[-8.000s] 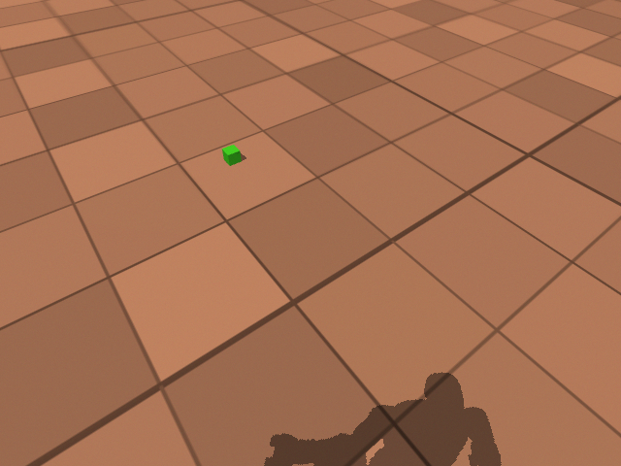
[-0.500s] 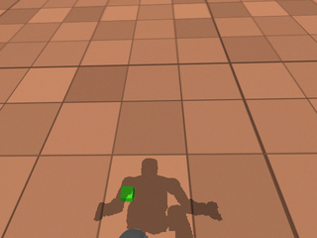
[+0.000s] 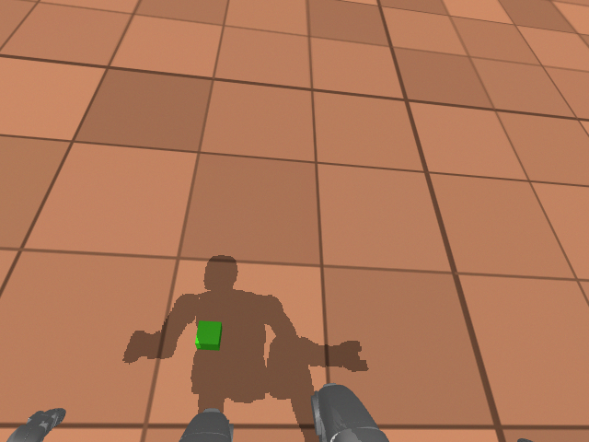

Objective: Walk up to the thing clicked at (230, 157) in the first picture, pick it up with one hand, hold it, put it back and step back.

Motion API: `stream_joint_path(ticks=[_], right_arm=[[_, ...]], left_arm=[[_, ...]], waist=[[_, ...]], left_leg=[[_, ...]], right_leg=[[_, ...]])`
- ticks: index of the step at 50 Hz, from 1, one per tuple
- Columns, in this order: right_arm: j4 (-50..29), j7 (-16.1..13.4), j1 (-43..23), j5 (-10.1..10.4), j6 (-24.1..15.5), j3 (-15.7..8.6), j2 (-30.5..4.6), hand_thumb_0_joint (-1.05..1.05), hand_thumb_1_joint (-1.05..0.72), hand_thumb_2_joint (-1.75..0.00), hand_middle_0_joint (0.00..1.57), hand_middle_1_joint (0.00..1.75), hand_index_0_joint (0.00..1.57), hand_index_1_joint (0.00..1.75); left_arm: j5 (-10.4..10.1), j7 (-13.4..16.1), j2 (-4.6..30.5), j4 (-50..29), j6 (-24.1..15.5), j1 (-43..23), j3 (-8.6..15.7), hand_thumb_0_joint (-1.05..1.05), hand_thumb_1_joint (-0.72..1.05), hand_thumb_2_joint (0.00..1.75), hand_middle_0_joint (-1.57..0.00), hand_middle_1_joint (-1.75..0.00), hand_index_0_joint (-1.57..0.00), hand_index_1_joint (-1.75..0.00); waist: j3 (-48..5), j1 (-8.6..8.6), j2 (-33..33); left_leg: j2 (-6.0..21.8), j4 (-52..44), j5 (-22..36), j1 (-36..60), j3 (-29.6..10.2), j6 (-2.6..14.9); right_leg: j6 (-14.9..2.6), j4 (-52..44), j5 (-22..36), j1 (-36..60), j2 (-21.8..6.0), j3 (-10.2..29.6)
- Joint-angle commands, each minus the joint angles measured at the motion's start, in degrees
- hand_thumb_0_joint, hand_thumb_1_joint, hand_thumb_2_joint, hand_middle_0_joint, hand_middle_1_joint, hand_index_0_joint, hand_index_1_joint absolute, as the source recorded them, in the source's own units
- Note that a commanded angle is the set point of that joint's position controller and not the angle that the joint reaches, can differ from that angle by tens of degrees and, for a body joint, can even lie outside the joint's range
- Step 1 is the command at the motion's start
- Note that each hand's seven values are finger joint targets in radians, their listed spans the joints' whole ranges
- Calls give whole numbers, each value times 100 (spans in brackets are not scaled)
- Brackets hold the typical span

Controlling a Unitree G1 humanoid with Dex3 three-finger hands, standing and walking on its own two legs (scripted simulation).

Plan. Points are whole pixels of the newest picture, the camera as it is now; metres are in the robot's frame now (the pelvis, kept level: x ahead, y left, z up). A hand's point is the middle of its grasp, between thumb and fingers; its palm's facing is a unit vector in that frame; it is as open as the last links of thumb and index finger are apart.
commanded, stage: walk up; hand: left
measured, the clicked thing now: (209, 335) +0.44 +0.20 -0.71
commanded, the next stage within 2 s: stand in 1.00 s
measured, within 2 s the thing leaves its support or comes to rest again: neither
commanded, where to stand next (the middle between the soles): +0.08 -0.04 m, yaw +2 degrees
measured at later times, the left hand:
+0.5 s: hand out of the picture +0.03 +0.30 -0.12, palm faces +0.02 -0.87 -0.50, open 7.4 cm
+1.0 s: hand out of the picture +0.10 +0.24 -0.18, palm faces -0.05 -0.95 -0.30, open 7.4 cm
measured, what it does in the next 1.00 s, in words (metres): steps on the spot: right foot, then left foot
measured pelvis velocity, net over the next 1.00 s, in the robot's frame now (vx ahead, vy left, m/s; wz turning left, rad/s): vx -0.02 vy -0.02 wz -0.01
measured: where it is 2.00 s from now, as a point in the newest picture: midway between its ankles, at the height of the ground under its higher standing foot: outside the picture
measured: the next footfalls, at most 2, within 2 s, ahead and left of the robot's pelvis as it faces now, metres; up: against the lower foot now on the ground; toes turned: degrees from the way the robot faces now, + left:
right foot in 0.14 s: +0.04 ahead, -0.18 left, +0.00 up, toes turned +0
left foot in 0.52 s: +0.04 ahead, +0.11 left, +0.00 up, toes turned -2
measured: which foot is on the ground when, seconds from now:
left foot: down 0.00-0.16, up 0.18-0.50, down 0.52-1.00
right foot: up 0.00-0.12, down 0.14-0.54, up 0.56-0.98, down 1.00-1.00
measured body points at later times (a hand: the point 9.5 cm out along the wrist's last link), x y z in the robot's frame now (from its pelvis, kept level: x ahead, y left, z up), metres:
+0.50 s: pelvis -0.02 +0.00 -0.01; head +0.00 -0.02 +0.44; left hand +0.03 +0.35 -0.09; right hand +0.05 -0.33 -0.13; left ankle +0.00 +0.13 -0.70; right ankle +0.00 -0.18 -0.71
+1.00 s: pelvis -0.02 -0.02 -0.01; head +0.04 +0.03 +0.43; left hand +0.10 +0.29 -0.16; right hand +0.03 -0.38 -0.07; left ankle +0.02 +0.14 -0.71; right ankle +0.01 -0.17 -0.71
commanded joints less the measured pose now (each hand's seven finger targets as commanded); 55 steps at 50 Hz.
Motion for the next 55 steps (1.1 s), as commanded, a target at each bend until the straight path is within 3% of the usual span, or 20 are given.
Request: stream_joint_path(ticks=[1, 6, 7, 8, 9, 12, 18, 21, 24, 26, 27, 28, 29, 31, 35, 41, 49, 51, 52, 55], right_arm=[[-488, -3, 31, -70, -20, -484, -1621, 0, -90, -90, 20, 30, 20, 30], [-610, 242, -333, -46, 288, -399, -1714, 0, -90, -90, 20, 30, 20, 30], [-526, 240, 24, -13, 327, -310, -1407, 0, -90, -90, 20, 30, 20, 30], [-591, 206, 323, 49, 322, -181, -995, 0, -90, -90, 20, 30, 20, 30], [-680, 44, -358, 79, 301, -269, -1202, 0, -90, -90, 20, 30, 20, 30], [-160, 156, -54, 173, 241, -324, -1444, 0, -90, -90, 20, 30, 20, 30], [-544, 687, -376, -353, 401, -544, -1591, 0, -90, -90, 20, 30, 20, 30], [-481, 813, -286, -261, 285, -597, -1521, 0, -90, -90, 20, 30, 20, 30], [-62, 777, 431, -11, 116, -584, -1332, 0, -90, -90, 20, 30, 20, 30], [513, 501, 1736, -1, -65, -647, -1338, 0, -90, -90, 20, 30, 20, 30], [484, 346, 2034, -104, -179, -699, -1731, 0, -90, -90, 20, 30, 20, 30], [208, 278, 1560, -64, -213, -752, -2448, 0, -90, -90, 20, 30, 20, 30], [105, 241, 979, 2, -221, -755, -2519, 0, -90, -90, 20, 30, 20, 30], [162, 13, 879, 7, -302, -664, -2135, 0, -90, -90, 20, 30, 20, 30], [243, -259, 1124, 32, -288, -676, -2026, 0, -90, -90, 20, 30, 20, 30], [-144, -154, 616, -46, -206, -553, -1797, 0, -90, -90, 20, 30, 20, 30], [-245, 196, 316, -13, 198, -363, -1661, 0, -90, -90, 20, 30, 20, 30], [-339, 237, 660, 120, 274, -93, -535, 0, -90, -90, 20, 30, 20, 30], [-317, 153, -40, 105, 316, -257, -1146, 0, -90, -90, 20, 30, 20, 30], [-8, 255, 160, 179, 268, -359, -1278, 0, -90, -90, 20, 30, 20, 30]], left_arm=[[-178, 94, 633, -245, -176, 299, 115, 0, 90, 90, -20, -30, -20, -30], [-79, 120, 587, 284, -419, 747, 155, 0, 90, 90, -20, -30, -20, -30], [40, 129, 760, 314, -472, 743, 253, 0, 90, 90, -20, -30, -20, -30], [160, 126, 1352, 103, -516, 633, 402, 0, 90, 90, -20, -30, -20, -30], [131, 143, 1648, -139, -497, 153, 382, 0, 90, 90, -20, -30, -20, -30], [23, 241, 1125, 0, -669, -399, 204, 0, 90, 90, -20, -30, -20, -30], [47, 417, 1599, 343, -1002, 957, 465, 0, 90, 90, -20, -30, -20, -30], [40, 353, 1441, 242, -1047, 844, 389, 0, 90, 90, -20, -30, -20, -30], [93, 162, 1176, 10, -962, 25, 240, 0, 90, 90, -20, -30, -20, -30], [66, 123, 541, -60, -694, -390, 38, 0, 90, 90, -20, -30, -20, -30], [29, 129, 71, -155, -611, -227, -91, 0, 90, 90, -20, -30, -20, -30], [-23, 181, 409, -168, -521, -286, -51, 0, 90, 90, -20, -30, -20, -30], [-31, 242, 875, -28, -492, -347, 17, 0, 90, 90, -20, -30, -20, -30], [20, 116, 917, 243, -378, 248, 123, 0, 90, 90, -20, -30, -20, -30], [115, -109, 918, 12, -54, 349, 285, 0, 90, 90, -20, -30, -20, -30], [-119, 5, 707, -179, -32, 235, 208, 0, 90, 90, -20, -30, -20, -30], [-37, 126, 649, 465, -434, 309, 135, 0, 90, 90, -20, -30, -20, -30], [39, 184, 1503, 367, -769, 473, 102, 0, 90, 90, -20, -30, -20, -30], [79, 226, 1720, 580, -765, 302, 179, 0, 90, 90, -20, -30, -20, -30], [51, 265, 1136, 445, -806, -547, 26, 0, 90, 90, -20, -30, -20, -30]], waist=[[-1399, -170, 2063], [-1543, 130, 2049], [-1584, 137, 1158], [-1419, 102, -610], [-1340, 268, -721], [-978, -147, 224], [-763, 307, -100], [-718, 271, -431], [-800, -118, -1054], [-987, -826, 91], [-968, -910, 1174], [-813, -693, 1292], [-410, -455, 714], [-503, -79, 367], [-563, -27, 845], [-992, -35, 1954], [-1336, 45, 1750], [-1595, -220, -143], [-1463, 227, -166], [-907, -267, -589]], left_leg=[[1096, -930, 3312, 1031, -755, 1399], [800, -3, 1517, -152, -560, 1052], [513, 904, 818, -642, -409, 774], [-243, 1992, -942, -1833, -239, 394], [-513, 2414, -2062, -1499, -869, 261], [-208, 2253, -1191, -1055, -939, 159], [101, 1748, -1108, -2313, -864, 150], [-49, 1247, -1218, -1895, -587, 128], [-297, 11, -957, 51, 44, 183], [-620, -1037, 352, 2177, 199, -58], [532, -1986, -369, 2092, -1880, 106], [2141, -2763, -799, 1124, -4563, 946], [2347, -2865, -914, 594, -4761, 1315], [1690, -2011, 913, 1455, -3149, 1000], [1291, -1495, 2868, 1035, -1875, 860], [1091, -1182, 3770, 842, -1271, 1271], [598, 299, 1996, -112, -757, 899], [-518, 1455, -1702, -829, -514, 120], [-382, 1667, -1966, -448, -775, 208], [-229, 1033, -1545, -503, -680, 276]], right_leg=[[41, -1150, 16, 288, -295, -314], [-48, -4090, 622, 2382, -134, -1421], [-147, -4594, 393, 2802, -219, -965], [-724, -5020, 716, 2872, -1556, 1432], [-1752, -5517, 1125, 1840, -2482, 2609], [-1406, -4979, 463, 1612, -1872, 1351], [-1706, -5466, -1672, 2906, -2352, 2277], [-1613, -5511, -1685, 2597, -2116, 1748], [-1292, -5349, -1237, 1215, -1530, 465], [-794, -3077, -227, -218, -741, -716], [-519, -1585, -402, -727, -241, -719], [-345, -1253, -803, -953, -215, -230], [-318, -1025, -628, -710, -567, 198], [-217, -757, -79, -865, -726, 142], [-101, -585, 268, -483, -647, 104], [4, -212, 231, -90, -183, 78], [-131, -4604, 558, 2556, -138, -1228], [-707, -5631, 1439, 2852, -2520, 2229], [-1587, -5921, 641, 1649, -2569, 2666], [-1098, -5382, 1197, 2160, -1753, 854]])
